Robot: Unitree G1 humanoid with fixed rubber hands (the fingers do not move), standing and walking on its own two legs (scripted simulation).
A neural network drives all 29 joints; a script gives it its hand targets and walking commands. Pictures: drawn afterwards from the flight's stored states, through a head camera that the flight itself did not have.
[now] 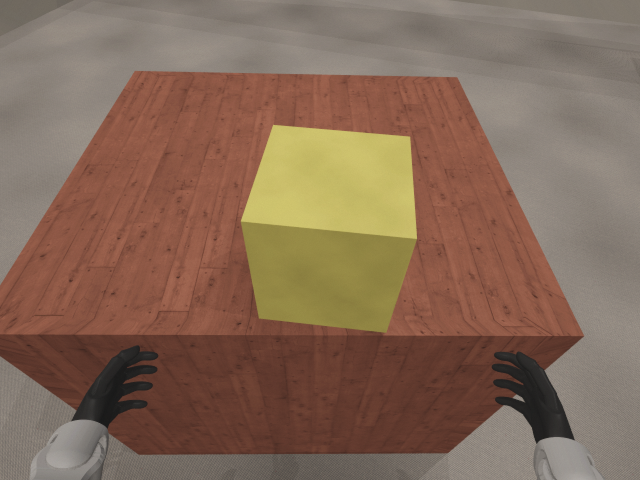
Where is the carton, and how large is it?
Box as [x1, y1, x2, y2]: [241, 125, 416, 332]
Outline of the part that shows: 273,125 241,219 241,225 259,318 385,332 416,240 409,137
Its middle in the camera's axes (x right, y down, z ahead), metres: +0.02 -0.01 +0.56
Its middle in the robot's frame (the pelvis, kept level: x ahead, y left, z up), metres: +0.43 -0.01 +0.06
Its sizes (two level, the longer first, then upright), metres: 0.190 0.187 0.211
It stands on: a pedestal, 0.74 m high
